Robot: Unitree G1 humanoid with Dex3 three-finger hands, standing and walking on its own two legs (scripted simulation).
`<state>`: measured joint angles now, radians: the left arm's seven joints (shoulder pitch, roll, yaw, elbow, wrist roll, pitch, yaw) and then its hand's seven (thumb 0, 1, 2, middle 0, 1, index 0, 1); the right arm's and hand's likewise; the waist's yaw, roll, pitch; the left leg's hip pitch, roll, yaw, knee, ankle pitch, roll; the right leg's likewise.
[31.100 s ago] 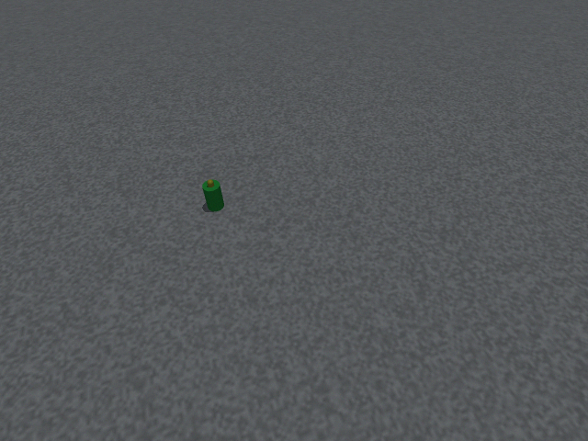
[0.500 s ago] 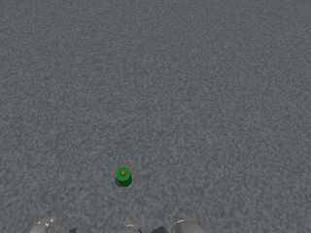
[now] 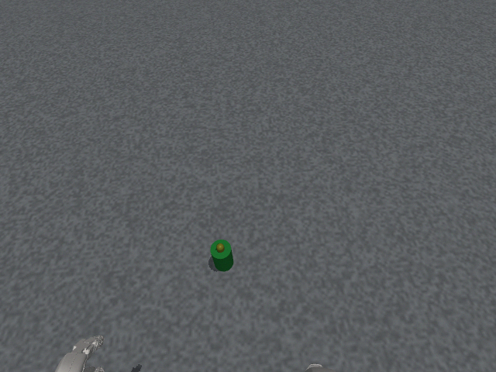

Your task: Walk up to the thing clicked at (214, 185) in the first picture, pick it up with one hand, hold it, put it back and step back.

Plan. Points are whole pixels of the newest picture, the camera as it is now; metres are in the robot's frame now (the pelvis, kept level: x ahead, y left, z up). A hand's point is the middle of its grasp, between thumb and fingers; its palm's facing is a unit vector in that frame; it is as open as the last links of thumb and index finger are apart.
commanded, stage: step back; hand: left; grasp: from the side
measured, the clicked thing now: (222, 254) +0.59 +0.16 -0.67
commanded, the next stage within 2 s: none
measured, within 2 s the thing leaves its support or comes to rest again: neither
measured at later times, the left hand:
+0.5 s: hand out of the picture -0.09 +0.25 -0.14, palm faces -0.08 -0.91 -0.40, open 7.4 cm
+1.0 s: hand out of the picture -0.23 +0.25 -0.14, palm faces -0.03 -0.93 -0.37, open 7.4 cm
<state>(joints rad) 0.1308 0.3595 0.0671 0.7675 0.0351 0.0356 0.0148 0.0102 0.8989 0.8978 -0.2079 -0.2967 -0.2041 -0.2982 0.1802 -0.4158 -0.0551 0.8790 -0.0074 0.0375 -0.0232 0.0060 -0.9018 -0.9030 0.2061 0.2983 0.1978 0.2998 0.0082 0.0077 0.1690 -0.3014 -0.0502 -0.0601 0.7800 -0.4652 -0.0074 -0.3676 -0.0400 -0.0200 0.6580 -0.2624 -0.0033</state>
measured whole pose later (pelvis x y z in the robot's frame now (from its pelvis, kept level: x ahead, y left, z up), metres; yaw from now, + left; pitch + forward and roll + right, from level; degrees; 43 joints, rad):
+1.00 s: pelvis -0.35 -0.01 +0.00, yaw -2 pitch -2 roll -1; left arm 0.15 0.39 0.08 0.83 0.02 0.06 0.01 0.01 0.90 0.90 -0.21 -0.30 -0.20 -0.30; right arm 0.13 -0.36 -0.04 0.85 -0.04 0.03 -0.01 0.01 -0.90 -0.90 0.21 0.30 0.20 0.30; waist 0.01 -0.02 0.15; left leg -0.37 0.02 0.00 0.62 -0.21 0.03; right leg -0.39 0.07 0.10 1.08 -0.52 0.01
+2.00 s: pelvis -0.39 -0.01 +0.01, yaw +1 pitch -2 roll +0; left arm 0.16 0.38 0.04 1.02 0.01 0.00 0.00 0.01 0.90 0.90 -0.21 -0.30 -0.20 -0.30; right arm 0.14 -0.35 -0.05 1.03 -0.03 -0.02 0.00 0.01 -0.90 -0.90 0.21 0.30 0.20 0.30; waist 0.02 -0.02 0.08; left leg -0.31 0.01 0.01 0.60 -0.26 0.01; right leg -0.20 -0.04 -0.03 0.61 -0.37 0.00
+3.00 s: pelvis -0.39 -0.02 +0.03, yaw +0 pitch -2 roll +0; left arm 0.13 0.35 0.01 1.14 0.01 -0.01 -0.01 0.01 0.90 0.90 -0.20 -0.30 -0.20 -0.30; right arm 0.11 -0.35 -0.01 1.15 -0.01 -0.02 0.01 0.01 -0.90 -0.90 0.21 0.30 0.20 0.30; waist -0.01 0.00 0.05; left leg -0.18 0.02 0.02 0.34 -0.12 0.00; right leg -0.07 -0.03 -0.02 0.33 -0.22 0.03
